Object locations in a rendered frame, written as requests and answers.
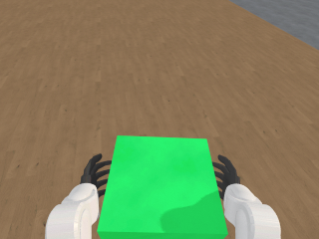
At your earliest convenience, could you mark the robot left forearm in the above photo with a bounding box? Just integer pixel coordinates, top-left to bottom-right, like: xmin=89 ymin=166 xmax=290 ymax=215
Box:
xmin=45 ymin=183 xmax=100 ymax=239

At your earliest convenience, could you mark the carton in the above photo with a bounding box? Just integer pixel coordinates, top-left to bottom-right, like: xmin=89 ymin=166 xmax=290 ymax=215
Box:
xmin=97 ymin=135 xmax=228 ymax=239

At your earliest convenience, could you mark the robot right forearm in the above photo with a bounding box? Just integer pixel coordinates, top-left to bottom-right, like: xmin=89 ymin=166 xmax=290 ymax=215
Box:
xmin=223 ymin=183 xmax=281 ymax=239

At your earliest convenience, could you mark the robot right hand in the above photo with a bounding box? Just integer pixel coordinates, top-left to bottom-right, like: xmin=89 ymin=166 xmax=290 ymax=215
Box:
xmin=212 ymin=154 xmax=240 ymax=201

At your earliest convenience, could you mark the robot left hand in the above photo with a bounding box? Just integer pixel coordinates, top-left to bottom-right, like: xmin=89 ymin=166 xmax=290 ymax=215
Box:
xmin=80 ymin=153 xmax=112 ymax=197

